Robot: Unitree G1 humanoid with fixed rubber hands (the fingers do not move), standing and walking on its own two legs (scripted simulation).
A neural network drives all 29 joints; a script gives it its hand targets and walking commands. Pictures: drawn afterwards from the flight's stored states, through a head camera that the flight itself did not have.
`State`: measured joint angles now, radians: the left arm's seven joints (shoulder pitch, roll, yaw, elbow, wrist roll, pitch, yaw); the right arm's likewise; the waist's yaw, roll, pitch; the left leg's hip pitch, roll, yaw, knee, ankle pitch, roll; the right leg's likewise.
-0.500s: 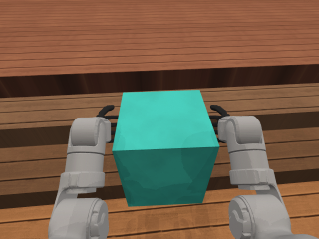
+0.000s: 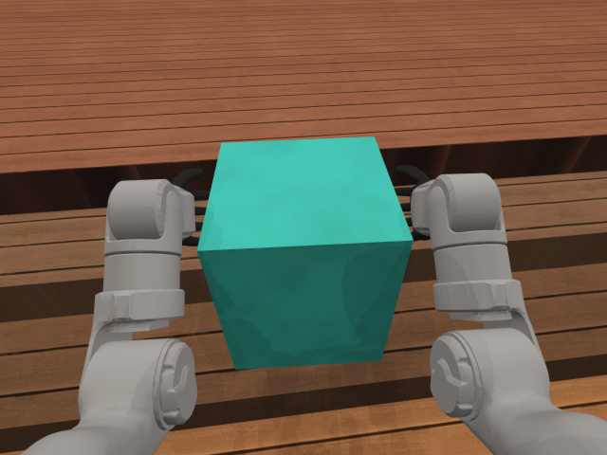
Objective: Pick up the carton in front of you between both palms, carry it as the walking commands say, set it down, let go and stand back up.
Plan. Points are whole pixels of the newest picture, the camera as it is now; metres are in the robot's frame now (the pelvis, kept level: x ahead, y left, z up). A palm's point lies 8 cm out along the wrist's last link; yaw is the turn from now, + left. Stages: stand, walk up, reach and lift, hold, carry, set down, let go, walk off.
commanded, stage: carry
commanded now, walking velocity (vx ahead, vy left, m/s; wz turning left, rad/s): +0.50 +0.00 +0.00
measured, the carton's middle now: (303, 255) +0.37 +0.00 +0.09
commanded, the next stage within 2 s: none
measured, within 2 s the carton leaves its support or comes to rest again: neither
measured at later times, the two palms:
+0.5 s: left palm (212, 43) +0.60 +0.12 +0.30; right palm (403, 27) +0.65 -0.18 +0.31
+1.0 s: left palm out of the picture +0.93 +0.02 +0.47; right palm out of the picture +0.88 -0.27 +0.47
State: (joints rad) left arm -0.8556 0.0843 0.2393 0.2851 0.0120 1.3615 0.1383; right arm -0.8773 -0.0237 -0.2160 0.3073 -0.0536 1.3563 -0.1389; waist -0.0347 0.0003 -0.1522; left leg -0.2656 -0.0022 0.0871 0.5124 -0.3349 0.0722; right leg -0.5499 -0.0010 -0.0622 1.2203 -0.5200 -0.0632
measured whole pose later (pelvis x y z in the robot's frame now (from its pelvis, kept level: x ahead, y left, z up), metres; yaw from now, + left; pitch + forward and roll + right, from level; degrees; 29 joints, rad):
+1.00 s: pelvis +0.53 -0.06 +0.29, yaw -2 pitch +1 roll +1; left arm -0.95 0.03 0.39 0.21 0.15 1.41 0.08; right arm -0.99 -0.06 -0.19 0.30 0.03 1.36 -0.21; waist -0.17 0.01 0.04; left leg -0.35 -0.02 0.17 0.65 -0.32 0.10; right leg -0.90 -0.01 0.00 1.70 -0.22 -0.11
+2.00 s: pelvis +1.15 -0.10 +0.58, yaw -2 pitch +1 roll +1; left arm -0.92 0.03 0.35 0.25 0.14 1.43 0.14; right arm -0.95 0.01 -0.24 0.26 -0.03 1.33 -0.24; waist -0.13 -0.01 0.06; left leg -0.54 0.00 0.20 0.82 -0.31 0.12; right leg -0.71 0.01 0.05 1.62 -0.36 -0.10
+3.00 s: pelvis +1.74 -0.10 +0.64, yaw -2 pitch +5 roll -1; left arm -0.38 -0.19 0.18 -0.16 0.15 1.23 0.25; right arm -0.38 0.19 -0.18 -0.15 -0.17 1.26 -0.23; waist 0.01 0.00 -0.04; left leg -0.22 0.06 0.18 0.33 -0.20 0.03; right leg -0.52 -0.06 -0.09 0.83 -0.36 0.02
